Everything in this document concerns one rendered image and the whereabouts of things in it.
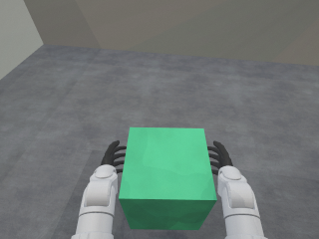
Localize robot left forearm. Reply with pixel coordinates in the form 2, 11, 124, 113
71, 164, 118, 239

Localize right robot hand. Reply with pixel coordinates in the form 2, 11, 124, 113
207, 141, 233, 175

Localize left robot hand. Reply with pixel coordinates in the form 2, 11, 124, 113
101, 140, 127, 173

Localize robot right forearm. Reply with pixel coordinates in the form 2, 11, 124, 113
217, 165, 268, 239

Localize carton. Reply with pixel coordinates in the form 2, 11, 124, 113
119, 127, 217, 230

